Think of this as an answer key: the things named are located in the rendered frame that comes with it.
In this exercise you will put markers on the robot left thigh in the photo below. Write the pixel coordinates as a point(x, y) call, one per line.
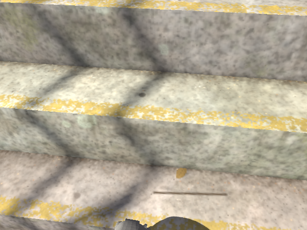
point(131, 224)

